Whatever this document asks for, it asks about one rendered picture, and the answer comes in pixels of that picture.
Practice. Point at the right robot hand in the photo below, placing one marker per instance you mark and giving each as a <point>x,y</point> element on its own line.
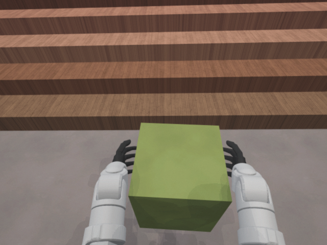
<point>236,153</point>

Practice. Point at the carton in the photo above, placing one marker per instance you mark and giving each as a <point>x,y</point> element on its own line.
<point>179,179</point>

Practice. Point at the right robot forearm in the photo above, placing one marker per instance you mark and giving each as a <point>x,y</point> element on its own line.
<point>255,209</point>

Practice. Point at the left robot forearm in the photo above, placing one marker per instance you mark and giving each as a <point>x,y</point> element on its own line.
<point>106,224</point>

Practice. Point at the left robot hand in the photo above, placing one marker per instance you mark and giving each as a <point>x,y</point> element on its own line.
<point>120,154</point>

